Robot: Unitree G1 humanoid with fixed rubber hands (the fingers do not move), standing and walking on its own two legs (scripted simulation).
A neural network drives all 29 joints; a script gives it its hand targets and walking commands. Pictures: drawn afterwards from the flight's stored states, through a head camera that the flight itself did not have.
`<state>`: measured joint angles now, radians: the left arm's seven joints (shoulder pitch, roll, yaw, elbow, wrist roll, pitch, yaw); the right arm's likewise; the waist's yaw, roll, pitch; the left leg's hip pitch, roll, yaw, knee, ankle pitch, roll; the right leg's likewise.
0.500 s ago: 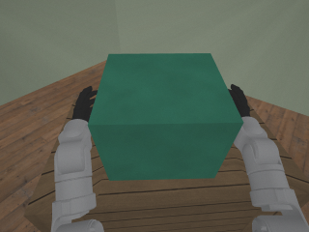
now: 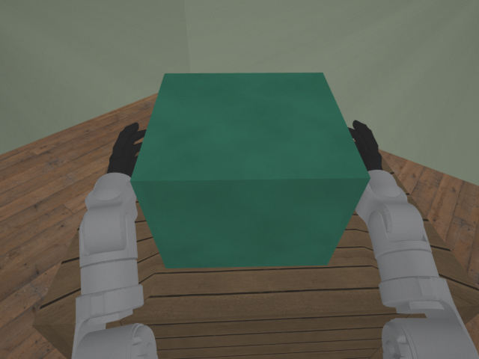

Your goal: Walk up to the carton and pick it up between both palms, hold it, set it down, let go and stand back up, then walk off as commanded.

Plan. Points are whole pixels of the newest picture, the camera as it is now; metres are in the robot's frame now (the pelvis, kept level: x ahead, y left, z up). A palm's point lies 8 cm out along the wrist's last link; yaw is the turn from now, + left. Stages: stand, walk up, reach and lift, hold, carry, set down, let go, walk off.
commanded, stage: hold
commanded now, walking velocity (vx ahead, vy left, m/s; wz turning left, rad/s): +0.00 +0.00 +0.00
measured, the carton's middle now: (245, 168) +0.41 +0.01 +0.15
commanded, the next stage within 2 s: none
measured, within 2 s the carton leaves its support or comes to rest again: neither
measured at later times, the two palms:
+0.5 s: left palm (122, 180) +0.34 +0.20 +0.18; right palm (365, 178) +0.35 -0.18 +0.18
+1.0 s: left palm (123, 175) +0.34 +0.20 +0.19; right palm (365, 174) +0.35 -0.18 +0.19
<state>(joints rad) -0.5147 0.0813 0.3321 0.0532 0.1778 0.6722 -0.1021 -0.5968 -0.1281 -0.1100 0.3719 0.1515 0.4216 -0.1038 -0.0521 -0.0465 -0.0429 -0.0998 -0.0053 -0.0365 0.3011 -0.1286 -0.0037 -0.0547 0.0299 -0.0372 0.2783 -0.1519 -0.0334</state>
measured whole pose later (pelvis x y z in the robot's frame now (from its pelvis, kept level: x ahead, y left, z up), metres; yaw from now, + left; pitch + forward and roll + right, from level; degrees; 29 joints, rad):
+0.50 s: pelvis +0.00 +0.01 +0.00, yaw -1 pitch -5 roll +0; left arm -0.46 0.04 0.32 -0.01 0.18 0.72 -0.09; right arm -0.54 -0.15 -0.09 0.31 0.18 0.46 -0.10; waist -0.04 -0.03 -0.03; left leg -0.08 -0.01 -0.02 0.32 -0.15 0.01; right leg -0.03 0.02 -0.02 0.28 -0.16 -0.02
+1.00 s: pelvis -0.01 +0.00 +0.00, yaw +0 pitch -4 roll +0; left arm -0.55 0.08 0.33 0.10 0.17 0.66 -0.08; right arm -0.62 -0.14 -0.13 0.42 0.13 0.40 -0.08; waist -0.04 -0.03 -0.03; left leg -0.12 -0.01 -0.03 0.31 -0.12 0.00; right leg -0.07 0.03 -0.04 0.29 -0.14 -0.03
